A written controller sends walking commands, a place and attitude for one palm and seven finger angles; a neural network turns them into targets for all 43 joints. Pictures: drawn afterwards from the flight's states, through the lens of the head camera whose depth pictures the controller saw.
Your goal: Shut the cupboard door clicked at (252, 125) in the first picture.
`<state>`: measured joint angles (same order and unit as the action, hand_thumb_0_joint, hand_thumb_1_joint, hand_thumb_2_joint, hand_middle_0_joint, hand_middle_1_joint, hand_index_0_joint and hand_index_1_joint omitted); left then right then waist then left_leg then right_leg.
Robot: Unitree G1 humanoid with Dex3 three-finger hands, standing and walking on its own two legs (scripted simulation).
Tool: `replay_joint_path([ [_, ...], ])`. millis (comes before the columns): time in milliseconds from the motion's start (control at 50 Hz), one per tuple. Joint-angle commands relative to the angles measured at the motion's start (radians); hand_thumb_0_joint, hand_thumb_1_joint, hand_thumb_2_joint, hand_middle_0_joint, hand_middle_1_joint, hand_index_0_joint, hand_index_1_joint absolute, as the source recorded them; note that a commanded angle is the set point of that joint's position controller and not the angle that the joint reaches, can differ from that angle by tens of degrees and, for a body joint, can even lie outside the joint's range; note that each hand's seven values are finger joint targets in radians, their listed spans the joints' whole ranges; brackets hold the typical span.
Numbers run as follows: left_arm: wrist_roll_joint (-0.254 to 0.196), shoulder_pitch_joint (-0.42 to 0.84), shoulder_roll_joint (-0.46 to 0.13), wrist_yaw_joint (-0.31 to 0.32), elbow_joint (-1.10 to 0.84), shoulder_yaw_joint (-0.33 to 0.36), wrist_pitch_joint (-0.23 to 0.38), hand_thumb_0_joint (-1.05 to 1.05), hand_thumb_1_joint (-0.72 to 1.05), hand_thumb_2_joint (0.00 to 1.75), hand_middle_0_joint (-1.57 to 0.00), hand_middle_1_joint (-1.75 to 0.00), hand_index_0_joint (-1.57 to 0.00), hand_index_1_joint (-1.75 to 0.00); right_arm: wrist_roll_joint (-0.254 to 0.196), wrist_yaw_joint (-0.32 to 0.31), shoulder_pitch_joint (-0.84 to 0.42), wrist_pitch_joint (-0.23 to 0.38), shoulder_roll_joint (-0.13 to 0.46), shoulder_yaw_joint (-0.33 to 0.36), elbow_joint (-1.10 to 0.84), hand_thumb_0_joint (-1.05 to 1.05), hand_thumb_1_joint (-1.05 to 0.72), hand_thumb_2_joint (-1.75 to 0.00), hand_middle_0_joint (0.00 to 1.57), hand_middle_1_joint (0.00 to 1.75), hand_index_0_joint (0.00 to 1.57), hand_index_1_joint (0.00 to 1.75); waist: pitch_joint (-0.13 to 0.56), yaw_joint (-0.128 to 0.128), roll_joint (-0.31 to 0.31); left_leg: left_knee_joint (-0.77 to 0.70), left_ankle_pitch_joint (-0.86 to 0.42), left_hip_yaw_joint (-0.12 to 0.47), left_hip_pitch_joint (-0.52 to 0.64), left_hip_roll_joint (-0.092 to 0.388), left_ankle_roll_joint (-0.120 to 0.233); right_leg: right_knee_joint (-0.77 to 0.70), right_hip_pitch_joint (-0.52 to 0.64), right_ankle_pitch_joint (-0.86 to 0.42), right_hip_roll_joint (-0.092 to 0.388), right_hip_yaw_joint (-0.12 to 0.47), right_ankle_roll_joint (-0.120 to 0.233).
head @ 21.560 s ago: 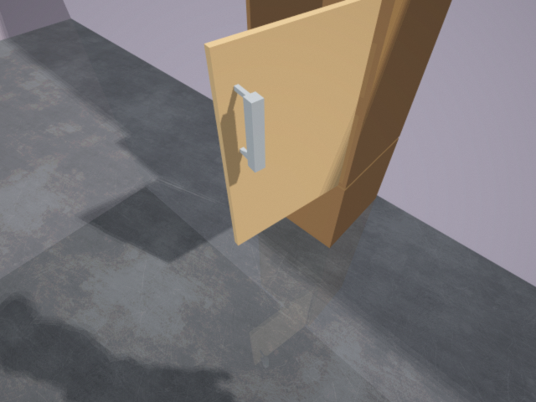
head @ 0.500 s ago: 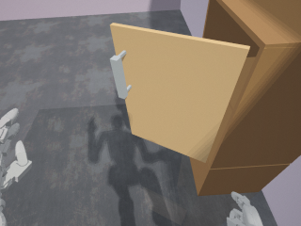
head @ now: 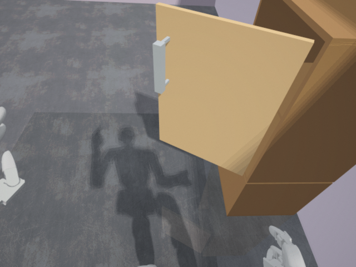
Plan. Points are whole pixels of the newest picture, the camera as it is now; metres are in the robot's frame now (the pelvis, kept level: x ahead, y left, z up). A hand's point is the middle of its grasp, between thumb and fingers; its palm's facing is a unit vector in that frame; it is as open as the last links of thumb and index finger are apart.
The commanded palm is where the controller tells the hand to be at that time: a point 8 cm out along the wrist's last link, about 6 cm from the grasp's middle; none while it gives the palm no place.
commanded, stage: step back with the hand held close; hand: left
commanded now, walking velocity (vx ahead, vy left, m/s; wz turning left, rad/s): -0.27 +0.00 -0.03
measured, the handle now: (163, 65) +0.67 +0.10 +0.10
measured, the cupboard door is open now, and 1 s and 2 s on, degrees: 61 61 61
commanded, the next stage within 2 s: stop stepping back and stand still in 0.70 s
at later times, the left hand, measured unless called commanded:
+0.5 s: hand out of the picture +0.13 +0.28 +0.19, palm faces +0.43 -0.77 -0.47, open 7.4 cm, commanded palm +0.07 +0.30 +0.19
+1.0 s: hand out of the picture +0.03 +0.31 +0.17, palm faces +0.45 -0.83 -0.34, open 7.4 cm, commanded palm -0.03 +0.34 +0.19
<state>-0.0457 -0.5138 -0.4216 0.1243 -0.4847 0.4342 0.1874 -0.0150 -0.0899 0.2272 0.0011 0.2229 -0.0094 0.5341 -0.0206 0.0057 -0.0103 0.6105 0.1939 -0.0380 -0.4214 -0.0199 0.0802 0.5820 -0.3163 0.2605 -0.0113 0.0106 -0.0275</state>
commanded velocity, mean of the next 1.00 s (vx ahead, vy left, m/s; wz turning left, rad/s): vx -0.27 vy -0.01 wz -0.03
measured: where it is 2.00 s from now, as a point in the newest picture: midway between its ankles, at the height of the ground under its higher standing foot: outside the picture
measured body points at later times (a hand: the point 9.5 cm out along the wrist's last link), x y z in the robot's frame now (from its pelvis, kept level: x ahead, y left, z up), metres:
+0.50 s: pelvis -0.07 +0.00 +0.00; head -0.05 +0.04 +0.45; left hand +0.10 +0.32 +0.21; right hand +0.10 -0.23 -0.07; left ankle +0.08 +0.07 -0.72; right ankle -0.18 -0.13 -0.71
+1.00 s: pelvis -0.18 +0.04 +0.00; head -0.18 +0.08 +0.45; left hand +0.00 +0.35 +0.19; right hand -0.06 -0.24 -0.07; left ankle -0.12 +0.12 -0.73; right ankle -0.21 -0.13 -0.72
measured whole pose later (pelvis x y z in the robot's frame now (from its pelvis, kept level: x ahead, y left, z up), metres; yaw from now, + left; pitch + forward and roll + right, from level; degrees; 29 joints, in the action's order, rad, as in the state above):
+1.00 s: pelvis -0.18 +0.04 +0.00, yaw -2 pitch +0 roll -3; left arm -0.06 -0.46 -0.42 0.15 -0.47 0.42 0.22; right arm -0.01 -0.11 0.28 0.07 0.25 0.02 0.68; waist 0.03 0.02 0.04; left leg 0.65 0.25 0.00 -0.39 0.00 0.03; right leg 0.59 -0.23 0.36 0.02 0.02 -0.04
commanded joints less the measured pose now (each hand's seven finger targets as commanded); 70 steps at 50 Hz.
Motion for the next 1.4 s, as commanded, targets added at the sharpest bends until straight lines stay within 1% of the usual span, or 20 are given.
replay_joint_path([
  [0,0.002,0.022,-0.189,0.026,-0.246,0.149,0.098,0.0,0.9,0.9,-0.2,-0.3,-0.2,-0.3,0.003,-0.002,-0.101,0.082,0.149,0.067,-0.144,0.0,-0.9,-0.9,0.2,0.3,0.2,0.3,0.116,0.007,-0.137,-0.327,0.485,0.221,-0.294,0.193,0.03,0.066,0.316,-0.04,-0.013,0.047,0.028],
  [160,0.004,0.137,-0.176,0.048,-0.193,0.082,0.118,0.0,0.9,0.9,-0.2,-0.3,-0.2,-0.3,0.016,0.014,-0.083,0.092,0.117,0.062,-0.075,0.0,-0.9,-0.9,0.2,0.3,0.2,0.3,0.049,-0.023,0.088,-0.005,0.222,0.107,0.093,0.067,-0.056,-0.262,-0.212,0.222,0.166,0.25,0.108],
  [240,0.003,0.102,-0.188,0.053,-0.18,0.106,0.131,0.0,0.9,0.9,-0.2,-0.3,-0.2,-0.3,0.011,0.005,-0.104,0.098,0.124,0.061,-0.082,0.0,-0.9,-0.9,0.2,0.3,0.2,0.3,0.069,-0.016,-0.034,-0.211,0.34,0.19,-0.012,0.133,-0.023,-0.137,-0.092,0.201,0.048,0.11,0.051],
  [300,0.015,0.085,-0.203,0.041,-0.204,0.172,0.152,0.0,0.9,0.9,-0.2,-0.3,-0.2,-0.3,0.016,0.0,-0.14,0.115,0.152,0.071,-0.099,0.0,-0.9,-0.9,0.2,0.3,0.2,0.3,0.109,0.01,-0.275,-0.511,0.648,0.395,-0.403,0.333,0.068,0.3,0.303,0.064,-0.094,0.001,0.011],
  [440,-0.046,-0.069,-0.179,0.012,-0.27,0.146,0.164,0.0,0.9,0.9,-0.2,-0.3,-0.2,-0.3,0.018,0.04,-0.117,0.156,0.11,0.074,-0.071,0.0,-0.9,-0.9,0.2,0.3,0.2,0.3,0.203,0.012,-0.238,-0.412,0.311,0.208,0.015,0.258,-0.05,-0.057,0.139,0.246,-0.074,-0.053,0.044],
  [520,-0.033,0.057,-0.224,0.027,-0.276,0.137,0.177,0.0,0.9,0.9,-0.2,-0.3,-0.2,-0.3,0.032,0.035,-0.062,0.146,0.085,0.067,0.013,0.0,-0.9,-0.9,0.2,0.3,0.2,0.3,0.255,-0.012,-0.027,-0.107,-0.132,0.061,0.324,0.166,-0.112,-0.301,-0.049,-0.077,0.137,0.176,0.094],
  [600,-0.033,0.182,-0.229,0.025,-0.267,0.106,0.147,0.0,0.9,0.9,-0.2,-0.3,-0.2,-0.3,-0.006,0.0,-0.112,0.153,0.114,0.091,-0.021,0.0,-0.9,-0.9,0.2,0.3,0.2,0.3,0.324,-0.027,0.03,-0.127,-0.488,0.035,0.555,0.181,-0.036,-0.12,-0.091,-0.375,-0.001,0.001,-0.077],
  [680,-0.064,0.051,-0.239,0.006,-0.215,0.17,0.126,0.0,0.9,0.9,-0.2,-0.3,-0.2,-0.3,0.021,0.015,-0.17,0.115,0.11,0.08,-0.067,0.0,-0.9,-0.9,0.2,0.3,0.2,0.3,0.189,-0.001,-0.222,-0.435,0.242,0.149,0.149,0.258,-0.079,-0.095,0.055,0.265,-0.06,-0.028,0.027],
  [720,-0.066,-0.018,-0.285,0.01,-0.184,0.226,0.12,0.0,0.9,0.9,-0.2,-0.3,-0.2,-0.3,0.029,0.016,-0.181,0.088,0.105,0.078,-0.077,0.0,-0.9,-0.9,0.2,0.3,0.2,0.3,0.131,0.005,-0.173,-0.335,0.394,0.108,-0.028,0.191,-0.144,-0.163,0.075,0.349,-0.006,0.03,0.1],
  [760,-0.058,-0.024,-0.277,0.018,-0.234,0.168,0.121,0.0,0.9,0.9,-0.2,-0.3,-0.2,-0.3,0.007,0.019,-0.153,0.084,0.065,0.071,-0.063,0.0,-0.9,-0.9,0.2,0.3,0.2,0.3,0.075,0.002,0.187,0.364,0.196,0.012,0.238,0.0,-0.191,-0.514,-0.452,0.587,0.357,0.402,0.229],
  [780,-0.044,-0.036,-0.268,0.034,-0.224,0.155,0.107,0.0,0.9,0.9,-0.2,-0.3,-0.2,-0.3,0.023,0.024,-0.179,0.083,0.073,0.068,-0.042,0.0,-0.9,-0.9,0.2,0.3,0.2,0.3,-0.023,0.017,0.18,0.601,0.23,0.064,0.095,-0.009,-0.167,-0.52,-0.474,0.456,0.421,0.381,0.285],
  [840,-0.018,0.02,-0.21,0.033,-0.208,0.113,0.079,0.0,0.9,0.9,-0.2,-0.3,-0.2,-0.3,0.021,0.016,-0.134,0.082,0.055,0.028,-0.053,0.0,-0.9,-0.9,0.2,0.3,0.2,0.3,-0.04,-0.016,0.104,0.361,0.208,0.092,-0.051,0.091,-0.114,-0.301,-0.18,-0.021,0.264,0.132,0.188],
  [900,-0.01,0.16,-0.176,0.049,-0.131,0.068,0.073,0.0,0.9,0.9,-0.2,-0.3,-0.2,-0.3,0.007,-0.017,-0.098,0.113,0.111,0.038,-0.019,0.0,-0.9,-0.9,0.2,0.3,0.2,0.3,-0.013,-0.021,-0.032,-0.165,0.045,0.028,0.105,0.045,-0.088,-0.116,-0.029,-0.147,0.113,0.035,0.087],
  [940,-0.001,0.217,-0.19,0.052,-0.193,0.057,0.088,0.0,0.9,0.9,-0.2,-0.3,-0.2,-0.3,-0.001,-0.027,-0.075,0.149,0.155,0.062,-0.034,0.0,-0.9,-0.9,0.2,0.3,0.2,0.3,0.076,0.002,-0.203,-0.267,-0.112,0.21,0.214,0.208,-0.045,-0.008,-0.029,0.046,0.02,0.007,0.029],
  [1020,-0.008,0.168,-0.228,0.043,-0.372,0.117,0.099,0.0,0.9,0.9,-0.2,-0.3,-0.2,-0.3,0.022,-0.005,-0.063,0.189,0.118,0.06,-0.031,0.0,-0.9,-0.9,0.2,0.3,0.2,0.3,0.169,-0.024,-0.288,-0.506,0.409,0.453,0.209,0.271,-0.063,0.172,-0.009,0.21,-0.045,0.034,0.015],
  [1200,-0.015,-0.084,-0.17,0.048,-0.181,0.098,0.003,0.0,0.9,0.9,-0.2,-0.3,-0.2,-0.3,0.032,0.019,-0.088,0.124,0.09,0.036,-0.051,0.0,-0.9,-0.9,0.2,0.3,0.2,0.3,0.088,-0.014,-0.24,-0.499,0.493,0.141,0.039,0.185,-0.112,-0.133,0.233,0.199,-0.119,-0.157,0.064],
  [1240,-0.015,-0.067,-0.167,0.046,-0.119,0.087,-0.022,0.0,0.9,0.9,-0.2,-0.3,-0.2,-0.3,0.032,0.012,-0.086,0.09,0.079,0.033,-0.05,0.0,-0.9,-0.9,0.2,0.3,0.2,0.3,0.075,-0.019,-0.135,-0.347,0.433,0.089,-0.033,0.138,-0.117,-0.239,0.297,0.184,-0.049,-0.084,0.098],
  [1300,-0.012,0.078,-0.217,0.052,-0.148,0.1,-0.021,0.0,0.9,0.9,-0.2,-0.3,-0.2,-0.3,0.034,0.015,-0.095,0.055,0.09,0.044,-0.041,0.0,-0.9,-0.9,0.2,0.3,0.2,0.3,-0.031,-0.004,0.207,0.322,0.225,0.027,-0.221,0.038,-0.097,-0.503,0.106,0.359,0.371,0.434,0.275],
  [1340,-0.011,0.094,-0.187,0.061,-0.103,0.086,0.012,0.0,0.9,0.9,-0.2,-0.3,-0.2,-0.3,0.023,0.02,-0.07,0.078,0.083,0.038,-0.02,0.0,-0.9,-0.9,0.2,0.3,0.2,0.3,0.06,-0.026,0.189,0.392,0.178,0.049,-0.26,0.048,-0.096,-0.384,0.24,0.099,0.322,0.307,0.244],
  [1380,-0.004,0.1,-0.144,0.056,-0.052,0.042,0.015,0.0,0.9,0.9,-0.2,-0.3,-0.2,-0.3,0.012,0.017,-0.075,0.081,0.099,0.046,-0.025,0.0,-0.9,-0.9,0.2,0.3,0.2,0.3,0.024,-0.027,0.131,0.387,0.118,0.04,-0.218,0.068,-0.101,-0.389,0.148,0.187,0.275,0.235,0.208],
])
